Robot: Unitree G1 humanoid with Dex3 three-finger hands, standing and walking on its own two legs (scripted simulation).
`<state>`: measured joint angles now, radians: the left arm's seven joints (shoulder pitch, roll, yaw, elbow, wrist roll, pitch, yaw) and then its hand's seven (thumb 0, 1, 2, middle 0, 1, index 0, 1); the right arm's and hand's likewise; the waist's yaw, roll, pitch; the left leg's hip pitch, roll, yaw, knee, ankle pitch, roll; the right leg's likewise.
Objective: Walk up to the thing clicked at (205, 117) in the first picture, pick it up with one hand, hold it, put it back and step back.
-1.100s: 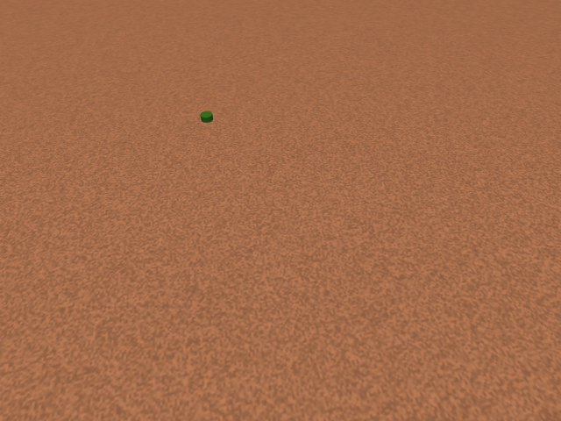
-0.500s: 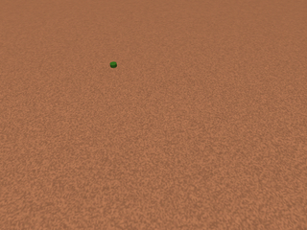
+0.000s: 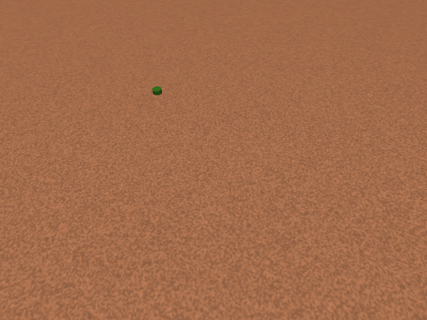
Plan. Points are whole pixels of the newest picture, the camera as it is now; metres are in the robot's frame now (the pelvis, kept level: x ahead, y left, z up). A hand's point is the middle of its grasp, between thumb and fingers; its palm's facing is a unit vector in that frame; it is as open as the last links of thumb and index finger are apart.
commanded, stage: stand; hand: left
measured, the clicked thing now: (157, 90) +1.95 +0.54 -0.77
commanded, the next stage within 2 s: walk up in 0.02 s
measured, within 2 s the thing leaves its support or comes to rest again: neither
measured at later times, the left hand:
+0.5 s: hand (38, 311) +0.18 +0.42 -0.17, palm faces +0.31 -0.91 -0.27, open 7.4 cm
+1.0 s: hand (61, 212) +0.40 +0.43 -0.12, palm faces +0.65 -0.67 -0.37, open 7.4 cm
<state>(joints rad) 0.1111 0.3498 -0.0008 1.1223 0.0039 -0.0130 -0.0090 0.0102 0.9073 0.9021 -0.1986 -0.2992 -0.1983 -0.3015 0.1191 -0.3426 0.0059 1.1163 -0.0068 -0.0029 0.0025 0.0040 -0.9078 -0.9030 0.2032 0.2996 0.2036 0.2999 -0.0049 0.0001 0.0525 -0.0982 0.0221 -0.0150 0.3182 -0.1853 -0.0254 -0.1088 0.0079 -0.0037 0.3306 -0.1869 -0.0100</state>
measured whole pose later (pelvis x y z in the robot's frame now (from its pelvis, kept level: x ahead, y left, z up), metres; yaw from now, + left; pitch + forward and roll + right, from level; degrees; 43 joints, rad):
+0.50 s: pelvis +0.13 +0.10 -0.03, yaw +18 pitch -4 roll +1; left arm 0.07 0.52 0.10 0.97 0.04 0.01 -0.13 0.02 0.91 0.90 -0.19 -0.30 -0.19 -0.30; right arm 0.25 -0.44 -0.07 0.98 0.01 -0.04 0.06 0.00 -0.91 -0.90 0.20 0.30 0.20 0.30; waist 0.00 -0.18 -0.02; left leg -0.31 0.04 0.13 0.69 -0.32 0.03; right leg -0.33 -0.06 -0.02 1.16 -0.49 -0.03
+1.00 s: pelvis +0.48 +0.13 -0.03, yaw +43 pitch +0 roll +2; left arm 0.10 0.42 0.09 0.82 0.03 -0.04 -0.13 0.01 0.91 0.90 -0.20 -0.30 -0.20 -0.30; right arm 0.28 -0.53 -0.07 0.98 -0.02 -0.06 -0.04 0.01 -0.91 -0.90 0.20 0.30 0.20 0.30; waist 0.04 0.00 0.01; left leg -0.36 0.03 -0.06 1.23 -0.48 0.05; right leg -0.38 -0.10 -0.07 0.71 -0.33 0.01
